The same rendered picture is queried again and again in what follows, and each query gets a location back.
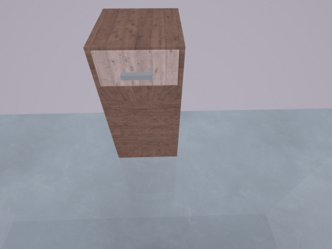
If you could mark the cabinet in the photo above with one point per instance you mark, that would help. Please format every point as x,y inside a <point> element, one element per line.
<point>143,120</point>

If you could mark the handle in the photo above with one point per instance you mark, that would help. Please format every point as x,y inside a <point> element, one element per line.
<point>136,75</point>

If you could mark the drawer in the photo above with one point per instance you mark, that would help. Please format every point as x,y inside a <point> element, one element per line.
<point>109,65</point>

